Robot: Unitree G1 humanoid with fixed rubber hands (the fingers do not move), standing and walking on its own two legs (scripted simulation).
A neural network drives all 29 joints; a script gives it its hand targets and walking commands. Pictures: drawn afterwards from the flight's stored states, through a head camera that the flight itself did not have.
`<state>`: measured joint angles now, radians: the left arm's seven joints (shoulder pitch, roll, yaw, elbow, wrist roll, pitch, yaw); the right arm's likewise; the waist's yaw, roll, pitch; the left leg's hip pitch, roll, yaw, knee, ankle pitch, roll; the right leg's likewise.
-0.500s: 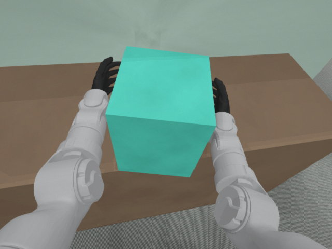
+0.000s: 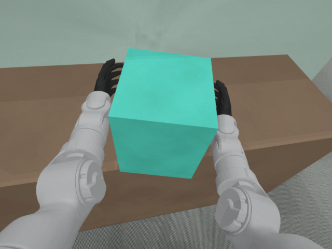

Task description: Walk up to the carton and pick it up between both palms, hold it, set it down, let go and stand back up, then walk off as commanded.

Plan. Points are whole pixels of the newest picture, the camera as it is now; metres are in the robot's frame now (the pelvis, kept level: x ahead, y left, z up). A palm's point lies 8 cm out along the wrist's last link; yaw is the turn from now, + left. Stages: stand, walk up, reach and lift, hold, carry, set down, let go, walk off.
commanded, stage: reach and lift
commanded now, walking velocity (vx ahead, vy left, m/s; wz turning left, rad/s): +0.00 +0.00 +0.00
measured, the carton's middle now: (162, 118) +0.42 +0.00 +0.05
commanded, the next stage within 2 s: none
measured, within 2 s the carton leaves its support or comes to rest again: leaves its support in 0.20 s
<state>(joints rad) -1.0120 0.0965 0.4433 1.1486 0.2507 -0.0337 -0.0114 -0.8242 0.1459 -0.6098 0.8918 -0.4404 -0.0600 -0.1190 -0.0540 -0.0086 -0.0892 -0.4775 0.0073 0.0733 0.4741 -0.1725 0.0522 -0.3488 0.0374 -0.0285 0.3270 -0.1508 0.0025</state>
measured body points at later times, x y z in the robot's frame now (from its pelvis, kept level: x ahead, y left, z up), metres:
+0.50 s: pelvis -0.03 +0.01 +0.00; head -0.01 +0.04 +0.45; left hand +0.43 +0.14 +0.13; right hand +0.39 -0.15 +0.12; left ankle +0.03 +0.06 -0.74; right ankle +0.00 -0.13 -0.74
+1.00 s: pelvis -0.04 +0.01 +0.00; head -0.06 +0.05 +0.45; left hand +0.41 +0.15 +0.17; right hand +0.38 -0.15 +0.16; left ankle +0.03 +0.06 -0.74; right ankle +0.00 -0.13 -0.74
